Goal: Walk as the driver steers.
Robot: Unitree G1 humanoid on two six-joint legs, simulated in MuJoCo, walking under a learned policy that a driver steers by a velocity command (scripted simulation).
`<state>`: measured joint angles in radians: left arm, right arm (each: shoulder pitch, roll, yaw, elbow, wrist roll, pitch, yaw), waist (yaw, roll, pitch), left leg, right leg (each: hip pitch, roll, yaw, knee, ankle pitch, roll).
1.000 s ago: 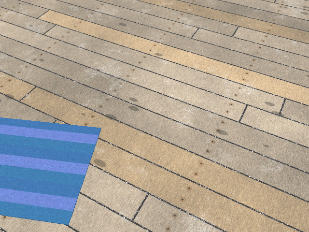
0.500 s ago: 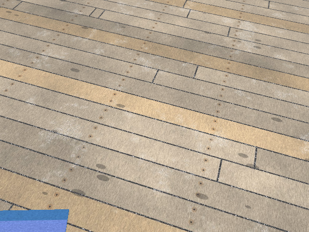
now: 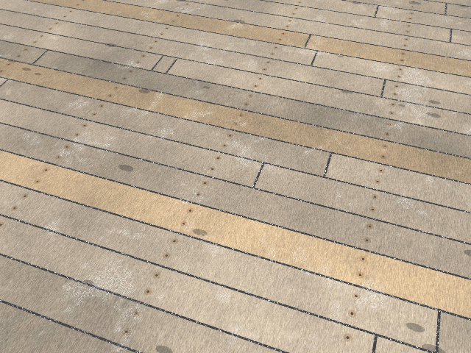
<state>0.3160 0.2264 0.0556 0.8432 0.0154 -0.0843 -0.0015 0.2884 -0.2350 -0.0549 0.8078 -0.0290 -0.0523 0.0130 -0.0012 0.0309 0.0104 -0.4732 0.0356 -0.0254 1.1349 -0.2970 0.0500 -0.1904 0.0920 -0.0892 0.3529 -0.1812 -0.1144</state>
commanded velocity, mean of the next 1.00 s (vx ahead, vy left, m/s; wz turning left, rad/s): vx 0.40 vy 0.00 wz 0.00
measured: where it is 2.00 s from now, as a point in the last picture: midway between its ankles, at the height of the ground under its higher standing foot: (249, 265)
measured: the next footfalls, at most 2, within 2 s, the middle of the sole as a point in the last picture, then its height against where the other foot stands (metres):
left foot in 0.34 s outside the picture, level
right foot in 0.86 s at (273, 324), level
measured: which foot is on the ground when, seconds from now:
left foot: up 0.00-0.32, down 0.34-0.86, up 0.88-1.00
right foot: down 0.00-0.34, up 0.36-0.84, down 0.86-1.00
